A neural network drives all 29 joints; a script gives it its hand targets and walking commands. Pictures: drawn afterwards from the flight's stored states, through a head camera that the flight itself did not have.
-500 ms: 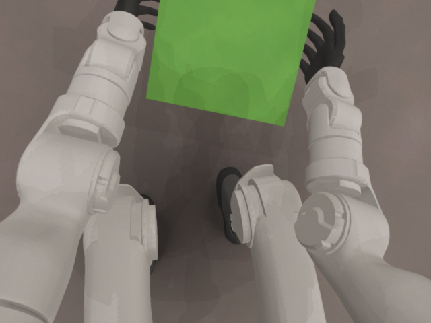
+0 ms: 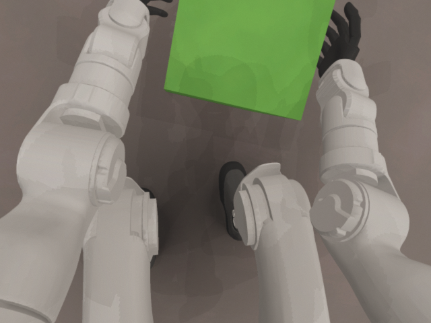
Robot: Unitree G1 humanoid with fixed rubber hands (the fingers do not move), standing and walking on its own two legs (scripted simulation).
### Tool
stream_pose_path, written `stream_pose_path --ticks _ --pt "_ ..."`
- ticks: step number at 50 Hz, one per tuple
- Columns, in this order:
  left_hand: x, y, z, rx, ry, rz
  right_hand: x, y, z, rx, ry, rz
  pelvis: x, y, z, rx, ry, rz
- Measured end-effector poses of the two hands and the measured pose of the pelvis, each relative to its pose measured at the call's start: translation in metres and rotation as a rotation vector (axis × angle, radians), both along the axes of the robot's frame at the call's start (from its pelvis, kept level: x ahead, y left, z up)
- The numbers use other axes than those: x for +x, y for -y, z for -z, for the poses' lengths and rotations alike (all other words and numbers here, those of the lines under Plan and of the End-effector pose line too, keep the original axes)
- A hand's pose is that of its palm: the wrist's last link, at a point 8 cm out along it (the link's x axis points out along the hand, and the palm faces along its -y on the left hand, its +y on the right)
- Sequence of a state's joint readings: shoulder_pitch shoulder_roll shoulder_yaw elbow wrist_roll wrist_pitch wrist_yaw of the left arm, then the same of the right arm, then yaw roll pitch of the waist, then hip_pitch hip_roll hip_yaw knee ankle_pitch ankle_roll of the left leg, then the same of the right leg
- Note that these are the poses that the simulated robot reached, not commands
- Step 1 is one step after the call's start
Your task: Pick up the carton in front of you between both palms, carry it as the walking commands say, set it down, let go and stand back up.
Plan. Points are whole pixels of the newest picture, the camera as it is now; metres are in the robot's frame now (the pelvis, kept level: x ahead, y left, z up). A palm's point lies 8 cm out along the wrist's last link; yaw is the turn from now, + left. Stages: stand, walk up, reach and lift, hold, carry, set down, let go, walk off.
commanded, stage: set down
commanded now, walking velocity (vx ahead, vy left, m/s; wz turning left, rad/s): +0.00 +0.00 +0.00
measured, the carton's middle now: (232, 48) +0.52 -0.08 -0.25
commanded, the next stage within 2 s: let go in 1.64 s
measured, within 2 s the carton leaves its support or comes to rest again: rests again in 0.02 s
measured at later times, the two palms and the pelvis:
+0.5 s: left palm (110, 22) +0.54 +0.12 -0.21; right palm (330, 86) +0.45 -0.24 -0.18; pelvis +0.00 +0.00 +0.00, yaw -1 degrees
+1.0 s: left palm out of the picture +0.57 +0.12 -0.06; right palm (383, 80) +0.44 -0.24 -0.06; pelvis +0.00 -0.01 +0.06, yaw +0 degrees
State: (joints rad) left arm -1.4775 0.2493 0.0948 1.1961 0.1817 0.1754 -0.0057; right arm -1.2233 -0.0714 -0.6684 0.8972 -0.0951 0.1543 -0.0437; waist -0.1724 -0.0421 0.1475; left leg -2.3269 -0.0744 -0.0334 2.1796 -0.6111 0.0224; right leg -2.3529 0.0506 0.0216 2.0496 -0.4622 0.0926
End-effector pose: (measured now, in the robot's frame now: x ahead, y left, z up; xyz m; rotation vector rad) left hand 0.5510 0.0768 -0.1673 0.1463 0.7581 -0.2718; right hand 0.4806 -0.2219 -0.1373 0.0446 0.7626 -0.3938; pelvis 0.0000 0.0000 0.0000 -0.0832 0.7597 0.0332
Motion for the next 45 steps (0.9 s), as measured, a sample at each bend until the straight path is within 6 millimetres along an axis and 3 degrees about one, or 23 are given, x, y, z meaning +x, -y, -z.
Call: stream_pose_path --ticks 12,18,23,26,30,35,39,45 --pt "0.005 0.003 0.011 -0.035 0.023 0.009 0.006 0.006 0.011 -0.014 -0.009 0.003 0.008 0.0 0.003 -0.005 0.009 0.009" --pt "0.004 0.002 0.02 -0.022 0.042 0.027 0.0 0.005 0.018 -0.016 -0.018 -0.004 0.009 0.001 0.005 -0.011 0.023 0.012" --pt "-0.008 -0.028 0.043 0.048 0.034 -0.028 -0.025 0.012 0.035 -0.043 -0.081 -0.002 0.006 0.002 0.005 -0.018 0.053 0.011" --pt "-0.012 -0.05 0.046 0.075 0.037 -0.058 -0.036 0.022 0.04 -0.057 -0.081 0.017 0.002 0.003 0.004 -0.015 0.064 0.009" --pt "-0.005 -0.06 0.03 0.077 0.074 -0.063 -0.038 0.024 0.039 -0.051 -0.047 0.01 -0.004 0.005 0.004 -0.006 0.078 0.001" --pt "0.012 -0.051 -0.003 0.066 0.119 -0.057 -0.032 0.019 0.022 -0.031 0.017 0.022 -0.009 0.007 0.002 -0.002 0.081 0.0" --pt "0.02 -0.042 -0.03 0.073 0.139 -0.052 -0.031 0.014 0.0 -0.008 0.069 0.041 -0.01 0.008 -0.008 0.003 0.078 0.012" --pt "0.019 -0.04 -0.072 0.089 0.117 -0.063 -0.038 0.016 -0.044 -0.007 0.089 0.057 -0.007 0.009 -0.038 0.018 0.054 0.023"
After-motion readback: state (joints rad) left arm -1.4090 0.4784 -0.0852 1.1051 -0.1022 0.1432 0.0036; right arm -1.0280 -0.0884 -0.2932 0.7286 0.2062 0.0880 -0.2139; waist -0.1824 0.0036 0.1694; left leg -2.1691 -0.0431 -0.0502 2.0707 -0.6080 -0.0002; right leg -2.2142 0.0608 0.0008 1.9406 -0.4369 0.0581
